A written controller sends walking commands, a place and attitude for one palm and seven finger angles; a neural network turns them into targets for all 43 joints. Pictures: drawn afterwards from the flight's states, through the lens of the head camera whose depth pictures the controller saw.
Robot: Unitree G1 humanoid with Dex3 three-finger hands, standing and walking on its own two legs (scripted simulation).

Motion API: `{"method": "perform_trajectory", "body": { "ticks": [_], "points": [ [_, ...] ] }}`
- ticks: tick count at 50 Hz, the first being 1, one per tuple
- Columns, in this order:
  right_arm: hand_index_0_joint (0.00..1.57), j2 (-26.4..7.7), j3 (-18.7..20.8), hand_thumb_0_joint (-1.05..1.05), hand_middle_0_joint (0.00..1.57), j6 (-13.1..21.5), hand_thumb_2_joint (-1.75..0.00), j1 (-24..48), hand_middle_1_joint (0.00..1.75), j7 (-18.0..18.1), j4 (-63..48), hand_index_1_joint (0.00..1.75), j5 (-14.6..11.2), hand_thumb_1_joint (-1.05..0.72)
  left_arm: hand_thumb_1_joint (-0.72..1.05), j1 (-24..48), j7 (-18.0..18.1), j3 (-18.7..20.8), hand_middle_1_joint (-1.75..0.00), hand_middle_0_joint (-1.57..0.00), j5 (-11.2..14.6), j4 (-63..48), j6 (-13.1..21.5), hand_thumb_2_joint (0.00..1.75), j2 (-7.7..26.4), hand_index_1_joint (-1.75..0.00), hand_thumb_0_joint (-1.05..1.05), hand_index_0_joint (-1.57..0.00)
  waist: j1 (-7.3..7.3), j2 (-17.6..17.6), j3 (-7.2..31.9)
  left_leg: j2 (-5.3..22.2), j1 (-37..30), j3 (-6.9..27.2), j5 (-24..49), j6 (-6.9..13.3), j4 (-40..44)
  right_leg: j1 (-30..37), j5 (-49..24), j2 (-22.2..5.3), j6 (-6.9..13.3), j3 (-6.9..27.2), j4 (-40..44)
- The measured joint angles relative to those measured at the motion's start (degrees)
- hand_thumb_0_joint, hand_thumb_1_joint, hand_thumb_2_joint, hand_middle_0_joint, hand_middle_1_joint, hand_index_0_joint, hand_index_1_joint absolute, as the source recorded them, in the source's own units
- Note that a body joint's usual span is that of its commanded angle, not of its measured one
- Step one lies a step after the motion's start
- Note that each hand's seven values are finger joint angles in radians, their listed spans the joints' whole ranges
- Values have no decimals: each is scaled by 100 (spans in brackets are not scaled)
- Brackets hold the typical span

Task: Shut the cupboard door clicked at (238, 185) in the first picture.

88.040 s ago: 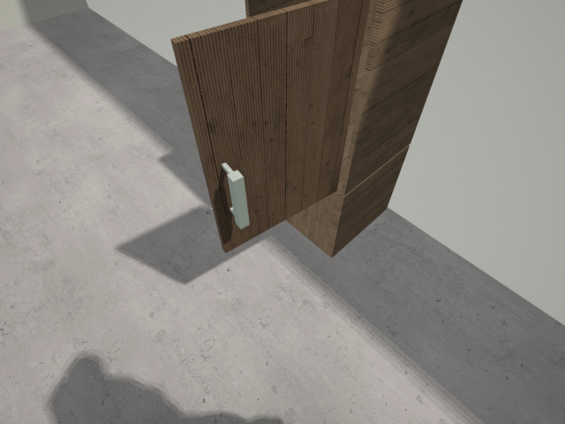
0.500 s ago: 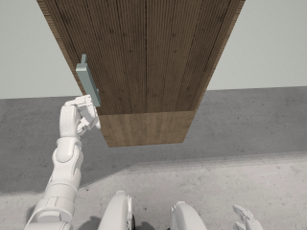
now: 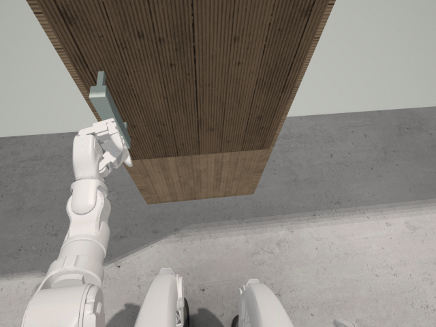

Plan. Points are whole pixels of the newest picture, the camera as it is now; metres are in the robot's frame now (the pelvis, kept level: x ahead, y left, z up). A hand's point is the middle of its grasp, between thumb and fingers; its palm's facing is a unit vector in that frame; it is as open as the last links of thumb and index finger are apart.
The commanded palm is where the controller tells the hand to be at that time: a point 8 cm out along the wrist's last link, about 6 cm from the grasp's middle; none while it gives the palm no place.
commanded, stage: bring the fist close to the handle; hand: left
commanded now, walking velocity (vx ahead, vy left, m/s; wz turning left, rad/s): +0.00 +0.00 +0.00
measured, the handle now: (113, 112) +0.52 +0.21 +0.02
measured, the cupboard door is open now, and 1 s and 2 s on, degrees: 0 0 0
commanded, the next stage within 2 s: push the door shut along its arc in 0.02 s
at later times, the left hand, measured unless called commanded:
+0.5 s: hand (125, 144) +0.44 +0.17 +0.03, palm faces -0.01 -1.00 -0.06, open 2.7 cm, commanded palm +0.45 +0.21 +0.03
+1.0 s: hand (123, 143) +0.44 +0.17 +0.03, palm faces -0.05 -1.00 -0.04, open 2.7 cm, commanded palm +0.48 +0.18 +0.03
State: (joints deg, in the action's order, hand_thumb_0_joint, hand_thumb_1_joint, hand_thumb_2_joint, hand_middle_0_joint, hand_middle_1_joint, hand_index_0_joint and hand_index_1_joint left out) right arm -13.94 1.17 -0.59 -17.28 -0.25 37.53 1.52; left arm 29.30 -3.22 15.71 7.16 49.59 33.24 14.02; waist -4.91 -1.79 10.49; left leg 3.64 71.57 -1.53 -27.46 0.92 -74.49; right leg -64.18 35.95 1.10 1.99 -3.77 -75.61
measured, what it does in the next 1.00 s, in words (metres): shifts its weight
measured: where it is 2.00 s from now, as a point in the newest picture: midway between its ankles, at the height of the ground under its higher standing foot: outside the picture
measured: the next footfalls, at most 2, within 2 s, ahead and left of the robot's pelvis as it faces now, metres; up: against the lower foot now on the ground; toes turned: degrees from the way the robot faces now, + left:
none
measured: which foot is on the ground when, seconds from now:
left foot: down 0.00-1.00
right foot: down 0.00-1.00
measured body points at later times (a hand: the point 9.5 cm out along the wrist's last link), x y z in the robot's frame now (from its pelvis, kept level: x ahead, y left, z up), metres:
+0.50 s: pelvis -0.01 +0.00 -0.01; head +0.11 +0.01 +0.42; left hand +0.43 +0.22 +0.03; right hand +0.07 -0.27 -0.13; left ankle +0.06 +0.11 -0.61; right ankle +0.00 -0.10 -0.61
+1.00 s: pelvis -0.06 +0.01 -0.03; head +0.07 +0.05 +0.40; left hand +0.44 +0.23 +0.03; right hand -0.01 -0.27 -0.13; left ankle +0.06 +0.11 -0.61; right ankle +0.00 -0.10 -0.61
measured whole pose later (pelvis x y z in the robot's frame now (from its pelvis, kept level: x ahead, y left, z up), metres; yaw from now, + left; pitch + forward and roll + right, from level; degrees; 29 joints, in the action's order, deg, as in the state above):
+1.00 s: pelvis -0.06 +0.01 -0.03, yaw -1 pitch +25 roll -5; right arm -16.1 -2.3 6.3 -17.4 2.6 40.6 0.4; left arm 51.7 -10.2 11.3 7.6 68.1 27.0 25.4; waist -8.4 -1.6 9.4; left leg 1.1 82.5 3.1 -25.1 1.5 -80.7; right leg -73.8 31.5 1.4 1.6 -6.5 -80.4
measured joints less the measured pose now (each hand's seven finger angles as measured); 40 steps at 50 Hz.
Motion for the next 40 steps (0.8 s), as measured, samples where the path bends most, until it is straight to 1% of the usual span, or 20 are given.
{"method": "perform_trajectory", "body": {
  "ticks": [3,8,12,16,18,20,24,28,33,40],
  "points": [
    [20,-11,16,1,20,-5,-90,66,30,-6,17,29,-4,-90,90,43,-51,-62,-150,-130,9,19,26,90,5,-150,1,-130,13,6,10,-5,4,14,-6,-1,-14,7,6,-3,0,-13,-5],
    [20,-26,23,1,20,-25,-90,178,30,-12,-57,29,-25,-91,90,56,-58,-142,-150,-130,17,43,-70,90,-47,-150,1,-130,29,-3,25,-12,-36,13,3,4,10,48,-5,-7,-6,-11,23],
    [20,-22,-16,1,20,-15,-90,260,30,4,-113,29,-17,-90,90,164,-72,-123,-150,-130,-72,219,-34,90,-41,-150,1,-130,22,12,19,-18,-44,15,16,7,14,55,-12,-12,-7,-13,18],
    [20,-19,-59,1,20,7,-90,336,30,33,-108,29,-3,-90,90,511,-183,-27,-150,-130,-140,554,34,90,129,-150,1,-130,-28,18,11,-15,74,61,6,-1,-87,-38,9,-6,7,-57,-68],
    [20,-21,-62,1,20,9,-90,346,30,43,-95,29,-2,-90,90,675,-316,1,-150,-130,-131,712,75,91,242,-150,1,-130,-48,11,10,-11,152,84,-4,-5,-150,-104,21,-1,13,-77,-122],
    [20,-39,-57,1,20,0,-90,313,30,49,-80,29,-11,-90,88,750,-478,-10,-150,-130,-118,816,116,93,306,-150,-1,-130,-35,-9,10,-14,220,108,-9,-5,-203,-157,30,-2,16,-100,-165],
    [20,-77,-85,1,20,-20,-90,251,30,84,6,29,-53,-90,85,1004,-727,-63,-150,-131,-79,1062,82,96,443,-150,-5,-130,-8,-33,-33,-27,354,168,8,0,-301,-255,31,-10,20,-160,-247],
    [20,-104,-116,1,20,21,-90,182,30,126,121,29,-84,-90,81,1280,-906,-118,-150,-134,-35,1267,25,100,569,-150,-6,-130,-14,-52,-45,-45,528,243,53,1,-403,-388,11,-21,32,-236,-335],
    [20,-130,-163,1,20,118,-90,100,30,169,209,29,-112,-90,79,1630,-962,-255,-150,-136,23,1526,-80,103,730,-150,-6,-132,-71,-53,-65,-74,729,321,135,4,-513,-551,-39,-43,42,-317,-445],
    [21,-176,-261,1,20,349,-90,41,30,231,267,29,-146,-90,77,2000,-989,-387,-150,-136,54,1748,-334,105,989,-150,-6,-134,-206,-19,-90,-111,949,399,254,32,-612,-761,-178,-29,35,-361,-535]
  ]
}}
